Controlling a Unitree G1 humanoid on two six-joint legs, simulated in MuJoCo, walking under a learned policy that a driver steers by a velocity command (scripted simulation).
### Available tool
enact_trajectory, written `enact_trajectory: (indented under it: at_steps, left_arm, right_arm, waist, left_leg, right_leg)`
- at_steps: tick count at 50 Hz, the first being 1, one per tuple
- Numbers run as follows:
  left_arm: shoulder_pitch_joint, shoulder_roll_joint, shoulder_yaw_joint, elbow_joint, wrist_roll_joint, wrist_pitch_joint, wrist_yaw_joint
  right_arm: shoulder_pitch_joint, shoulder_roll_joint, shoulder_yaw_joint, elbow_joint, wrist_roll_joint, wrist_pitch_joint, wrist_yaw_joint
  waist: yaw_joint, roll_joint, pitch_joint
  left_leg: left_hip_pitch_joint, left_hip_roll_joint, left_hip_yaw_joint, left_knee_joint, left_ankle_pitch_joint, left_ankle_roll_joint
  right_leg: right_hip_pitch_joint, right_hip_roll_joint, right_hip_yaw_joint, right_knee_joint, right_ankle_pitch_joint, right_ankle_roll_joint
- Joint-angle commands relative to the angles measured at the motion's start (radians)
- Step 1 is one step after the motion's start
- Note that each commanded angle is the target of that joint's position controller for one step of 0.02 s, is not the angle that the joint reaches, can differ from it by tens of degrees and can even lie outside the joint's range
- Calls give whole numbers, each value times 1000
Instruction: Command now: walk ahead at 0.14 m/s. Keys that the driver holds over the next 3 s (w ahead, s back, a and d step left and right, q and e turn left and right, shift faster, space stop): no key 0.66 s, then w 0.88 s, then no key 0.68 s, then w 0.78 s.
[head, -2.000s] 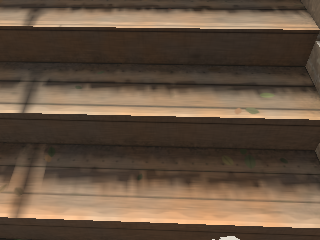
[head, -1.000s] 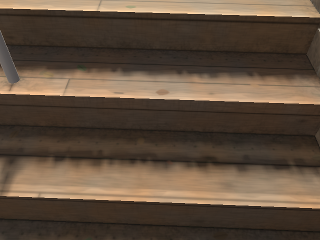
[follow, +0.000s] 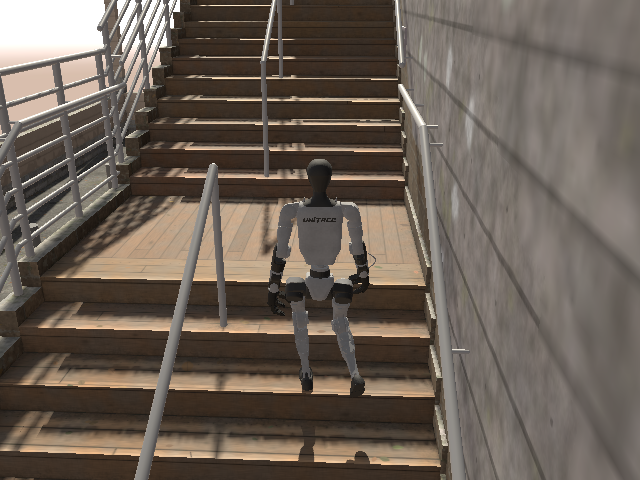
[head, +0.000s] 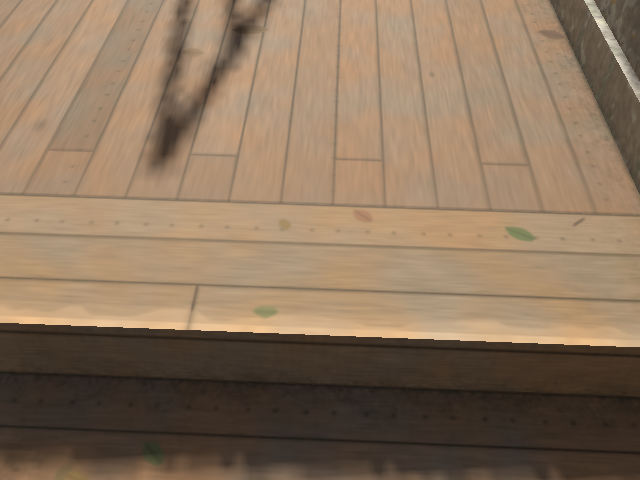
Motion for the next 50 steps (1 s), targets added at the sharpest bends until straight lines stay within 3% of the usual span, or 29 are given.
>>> enact_trajectory:
  at_steps: [1,2,3,4,5,6,7,8,10,12,13,14,15,16,17,18,19,20,23,30,33,35,36,37,39,42,44,47,50]
  left_arm:
    - [131,-44,-4,9,-12,14,36]
    - [98,-24,3,-14,-9,19,40]
    - [93,-24,-2,-14,-5,23,36]
    - [71,-26,-5,-28,-7,31,12]
    - [71,0,-5,-29,0,39,-4]
    - [137,46,11,-8,15,39,-23]
    - [132,67,13,-25,18,35,-35]
    - [96,92,20,-51,22,26,-36]
    - [3,97,18,-113,21,17,-21]
    - [-49,94,13,-163,6,19,2]
    - [-47,81,7,-170,-10,21,15]
    - [-27,61,-8,-160,-18,19,35]
    - [-94,79,-15,-188,-24,16,42]
    - [-149,108,-8,-209,-19,9,41]
    - [-193,88,-7,-216,-30,3,36]
    - [-188,53,-15,-208,-32,-3,32]
    - [-197,52,-15,-211,-34,-6,27]
    - [-197,67,-12,-220,-31,-4,21]
    - [-146,62,-14,-198,-18,-3,20]
    - [-187,51,-15,-202,0,6,19]
    - [-208,59,-15,-194,-3,8,14]
    - [-156,70,-5,-165,6,19,10]
    - [-135,103,9,-155,21,24,16]
    - [-138,128,20,-156,33,25,32]
    - [-146,95,18,-156,39,21,57]
    - [-112,29,5,-128,33,25,69]
    - [-64,26,6,-112,37,35,61]
    - [-19,26,-1,-95,34,29,44]
    - [46,32,-2,-78,37,21,41]
  right_arm:
    - [-75,28,11,-2,-12,-7,8]
    - [-61,22,19,2,-25,-16,17]
    - [-71,6,15,-20,-16,-17,16]
    - [-94,-7,13,-40,-9,-15,29]
    - [-112,-40,5,-63,3,-18,33]
    - [-156,-71,2,-97,6,-38,37]
    - [-191,-120,-8,-121,4,-39,33]
    - [-189,-146,-18,-129,9,-47,34]
    - [-110,-149,-25,-100,24,-49,38]
    - [2,-114,-20,-48,47,-49,61]
    - [29,-84,-11,-26,70,-44,83]
    - [68,-33,1,1,80,-35,109]
    - [171,-41,-12,21,67,-36,108]
    - [218,-87,-31,39,50,-48,88]
    - [131,-109,-30,8,36,-58,74]
    - [32,-118,-33,-16,25,-56,66]
    - [10,-116,-36,-15,24,-53,63]
    - [18,-120,-39,-2,42,-52,59]
    - [11,-91,-38,7,49,-54,47]
    - [38,-63,-40,27,53,-64,26]
    - [58,-60,-42,38,54,-66,21]
    - [122,-64,-47,76,48,-58,20]
    - [143,-97,-61,85,33,-55,12]
    - [141,-99,-65,88,21,-57,2]
    - [130,-81,-67,82,19,-65,-19]
    - [177,-49,-68,92,29,-65,-26]
    - [229,-55,-75,116,23,-44,-20]
    - [246,-51,-77,116,8,-17,-18]
    - [264,-5,-64,127,-6,-13,-18]
  waist:
    - [101,-7,-49]
    - [125,4,-67]
    - [124,47,-93]
    - [137,51,-105]
    - [138,52,-97]
    - [181,70,-67]
    - [179,73,-58]
    - [156,65,-27]
    - [91,64,40]
    - [41,90,89]
    - [56,69,102]
    - [58,44,96]
    - [-42,10,72]
    - [-84,-21,43]
    - [-53,-49,45]
    - [-21,-26,73]
    - [-12,-11,89]
    - [2,12,79]
    - [34,38,37]
    - [42,35,22]
    - [29,28,24]
    - [26,25,70]
    - [25,29,100]
    - [27,26,125]
    - [27,26,120]
    - [15,49,122]
    - [11,74,127]
    - [4,41,117]
    - [17,-5,111]
  left_leg:
    - [175,249,-475,-530,331,36]
    - [184,211,-360,-498,476,5]
    - [209,176,-263,-498,522,-1]
    - [218,138,-146,-539,506,-22]
    - [178,106,-91,-558,454,-11]
    - [89,65,-22,-591,432,-35]
    - [41,32,14,-639,382,-37]
    - [61,56,-20,-640,354,-15]
    - [232,135,-119,-600,264,30]
    - [400,219,-236,-547,198,76]
    - [428,230,-273,-517,161,66]
    - [441,230,-318,-483,174,45]
    - [495,166,-258,-478,179,21]
    - [514,123,-203,-469,145,11]
    - [516,95,-141,-469,56,-8]
    - [501,104,-138,-479,8,-5]
    - [471,106,-148,-499,-9,0]
    - [453,99,-144,-507,16,5]
    - [478,92,-131,-487,215,9]
    - [467,87,-137,-476,239,-8]
    - [462,85,-125,-475,204,-13]
    - [439,86,-135,-506,-9,1]
    - [418,97,-158,-518,-147,31]
    - [400,116,-192,-528,-230,60]
    - [399,151,-249,-550,-240,108]
    - [449,173,-280,-585,-174,141]
    - [486,178,-286,-589,-122,154]
    - [524,162,-248,-544,-24,156]
    - [464,99,-166,-428,28,126]
  right_leg:
    - [-219,-38,63,161,65,-12]
    - [-216,-40,50,110,64,-3]
    - [-216,-42,33,73,35,16]
    - [-153,-68,-44,28,-18,60]
    - [-98,-76,-101,-31,-44,96]
    - [61,-95,-168,-92,-28,119]
    - [204,-99,-221,-188,2,146]
    - [250,-108,-214,-260,12,177]
    - [207,-133,-179,-492,-62,204]
    - [163,-146,-164,-758,-160,219]
    - [204,-152,-175,-939,-87,204]
    - [252,-151,-162,-1019,22,169]
    - [243,-108,-174,-1019,8,109]
    - [247,-92,-189,-1001,-49,50]
    - [188,-81,-190,-1017,-171,41]
    - [168,-76,-185,-1044,-180,51]
    - [191,-73,-188,-1046,-163,59]
    - [225,-70,-190,-1037,-138,53]
    - [292,-74,-208,-1028,-64,33]
    - [328,-82,-220,-1041,-42,10]
    - [333,-84,-215,-1046,-34,-1]
    - [314,-87,-201,-1084,-240,-22]
    - [285,-93,-185,-1095,-388,-52]
    - [252,-108,-161,-1112,-472,-90]
    - [258,-133,-117,-1133,-461,-143]
    - [271,-119,-138,-1099,-373,-150]
    - [280,-105,-164,-1067,-315,-152]
    - [281,-100,-165,-1088,-297,-189]
    - [373,-150,-71,-1150,-279,-252]
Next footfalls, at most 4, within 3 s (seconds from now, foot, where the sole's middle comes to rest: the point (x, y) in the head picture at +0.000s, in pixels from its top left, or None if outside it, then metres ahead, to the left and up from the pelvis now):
0.28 right None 0.14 -0.15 -0.70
1.50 right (396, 465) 0.47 -0.11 -0.54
2.00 left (250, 295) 0.71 0.14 -0.37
2.68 right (386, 287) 0.72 -0.10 -0.37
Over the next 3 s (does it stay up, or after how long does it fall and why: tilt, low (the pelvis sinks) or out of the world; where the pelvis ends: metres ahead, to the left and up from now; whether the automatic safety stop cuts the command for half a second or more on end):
stays up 0.80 -0.01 0.40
